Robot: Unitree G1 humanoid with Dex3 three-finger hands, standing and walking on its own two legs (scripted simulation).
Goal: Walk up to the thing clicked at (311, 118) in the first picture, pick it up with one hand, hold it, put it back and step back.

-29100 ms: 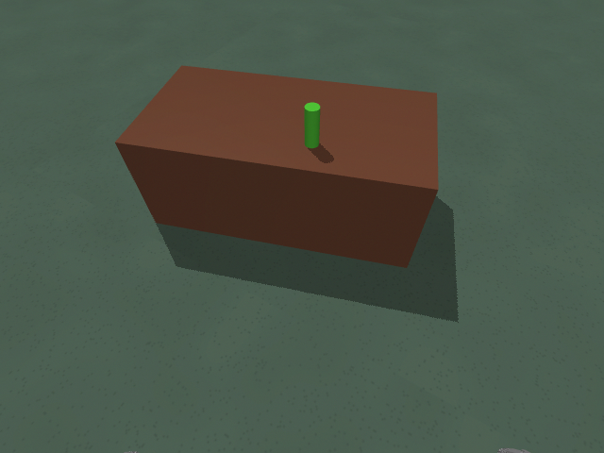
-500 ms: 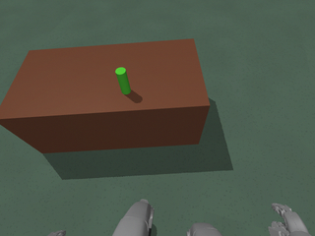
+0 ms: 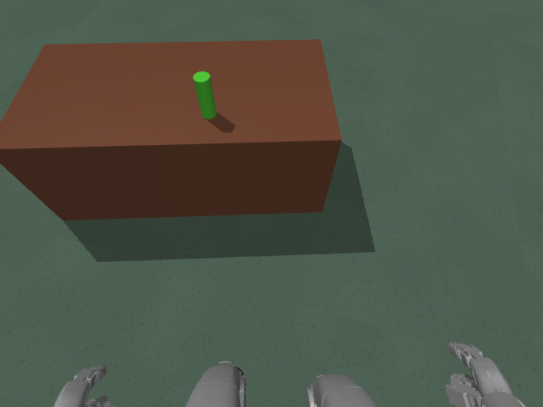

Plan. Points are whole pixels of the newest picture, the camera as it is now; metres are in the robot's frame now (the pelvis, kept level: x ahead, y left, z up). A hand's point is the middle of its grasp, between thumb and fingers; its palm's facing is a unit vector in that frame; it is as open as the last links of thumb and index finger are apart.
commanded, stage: step back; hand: left
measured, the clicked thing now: (205, 96) +0.95 +0.23 -0.23
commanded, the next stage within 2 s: stand in 1.40 s
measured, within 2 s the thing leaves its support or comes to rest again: neither
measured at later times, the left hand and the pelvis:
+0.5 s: hand out of the picture -0.09 +0.27 -0.14, palm faces +0.10 -0.90 -0.42, open 7.3 cm; pelvis -0.16 -0.01 +0.00, yaw +6 degrees
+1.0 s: hand out of the picture -0.16 +0.27 -0.15, palm faces +0.08 -0.93 -0.35, open 7.4 cm; pelvis -0.18 +0.00 +0.01, yaw +4 degrees
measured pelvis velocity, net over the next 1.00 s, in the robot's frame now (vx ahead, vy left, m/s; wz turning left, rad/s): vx -0.18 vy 0.00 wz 0.07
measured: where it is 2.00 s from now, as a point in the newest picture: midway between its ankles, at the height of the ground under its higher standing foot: outside the picture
